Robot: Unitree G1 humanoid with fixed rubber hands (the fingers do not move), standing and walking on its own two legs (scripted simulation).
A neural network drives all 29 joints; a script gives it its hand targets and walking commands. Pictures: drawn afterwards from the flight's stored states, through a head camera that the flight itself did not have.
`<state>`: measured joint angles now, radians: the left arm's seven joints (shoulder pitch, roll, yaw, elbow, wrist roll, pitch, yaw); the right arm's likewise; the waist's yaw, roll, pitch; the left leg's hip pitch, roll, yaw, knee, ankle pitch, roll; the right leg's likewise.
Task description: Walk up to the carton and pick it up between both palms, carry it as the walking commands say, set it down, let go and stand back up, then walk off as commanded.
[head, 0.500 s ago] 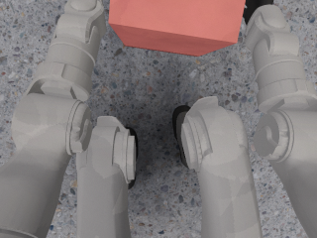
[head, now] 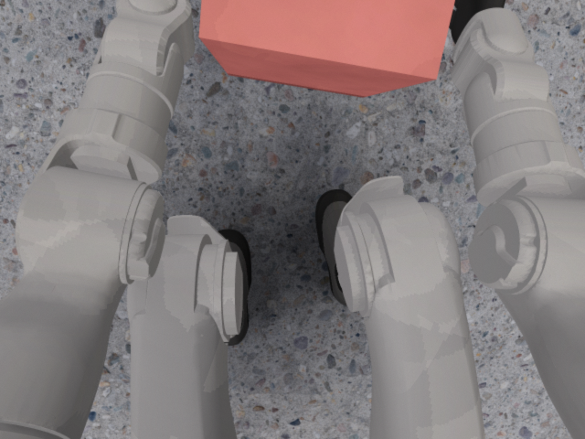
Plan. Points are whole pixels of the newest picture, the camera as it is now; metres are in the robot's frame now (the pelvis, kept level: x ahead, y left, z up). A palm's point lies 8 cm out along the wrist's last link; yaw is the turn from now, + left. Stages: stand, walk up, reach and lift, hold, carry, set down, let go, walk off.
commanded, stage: set down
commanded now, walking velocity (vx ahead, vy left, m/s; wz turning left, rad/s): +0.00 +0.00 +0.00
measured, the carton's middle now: out of the picture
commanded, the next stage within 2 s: let go in 1.90 s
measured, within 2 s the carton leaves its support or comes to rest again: neither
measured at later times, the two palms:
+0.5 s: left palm out of the picture +0.56 +0.06 -0.18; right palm (504, 15) +0.47 -0.30 -0.18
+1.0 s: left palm out of the picture +0.58 +0.05 -0.06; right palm out of the picture +0.47 -0.31 -0.06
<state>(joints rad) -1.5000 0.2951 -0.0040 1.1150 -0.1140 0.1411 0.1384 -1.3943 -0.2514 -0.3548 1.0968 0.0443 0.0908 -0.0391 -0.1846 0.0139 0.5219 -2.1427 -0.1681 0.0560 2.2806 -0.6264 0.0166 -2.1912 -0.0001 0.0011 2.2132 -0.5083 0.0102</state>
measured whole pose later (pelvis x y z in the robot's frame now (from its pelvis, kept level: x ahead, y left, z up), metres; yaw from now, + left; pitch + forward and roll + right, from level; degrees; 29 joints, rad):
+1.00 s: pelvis +0.00 -0.01 +0.08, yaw -2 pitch +27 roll +2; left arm -1.36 0.38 0.10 0.75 -0.12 0.29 0.12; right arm -1.20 -0.32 -0.25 0.63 0.22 0.29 -0.11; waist -0.16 -0.02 0.52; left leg -1.85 -0.09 0.04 2.03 -0.66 0.01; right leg -1.95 0.04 0.00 1.98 -0.51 -0.03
